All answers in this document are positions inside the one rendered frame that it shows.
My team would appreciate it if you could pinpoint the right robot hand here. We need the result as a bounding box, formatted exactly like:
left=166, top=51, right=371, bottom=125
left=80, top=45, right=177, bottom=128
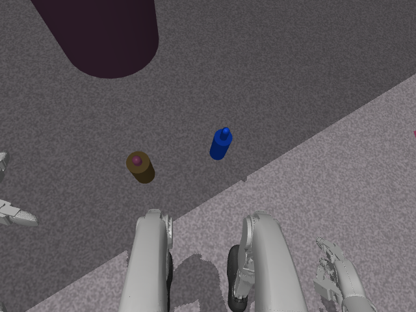
left=313, top=237, right=367, bottom=306

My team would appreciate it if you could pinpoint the right robot arm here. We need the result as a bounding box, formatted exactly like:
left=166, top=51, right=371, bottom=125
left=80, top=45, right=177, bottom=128
left=341, top=296, right=377, bottom=312

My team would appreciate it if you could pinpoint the left robot hand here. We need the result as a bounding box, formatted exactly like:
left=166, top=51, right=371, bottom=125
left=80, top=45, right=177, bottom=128
left=0, top=150, right=40, bottom=226

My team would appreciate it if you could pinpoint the right robot foot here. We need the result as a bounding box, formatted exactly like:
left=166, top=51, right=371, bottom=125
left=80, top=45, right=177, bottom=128
left=227, top=245, right=248, bottom=312

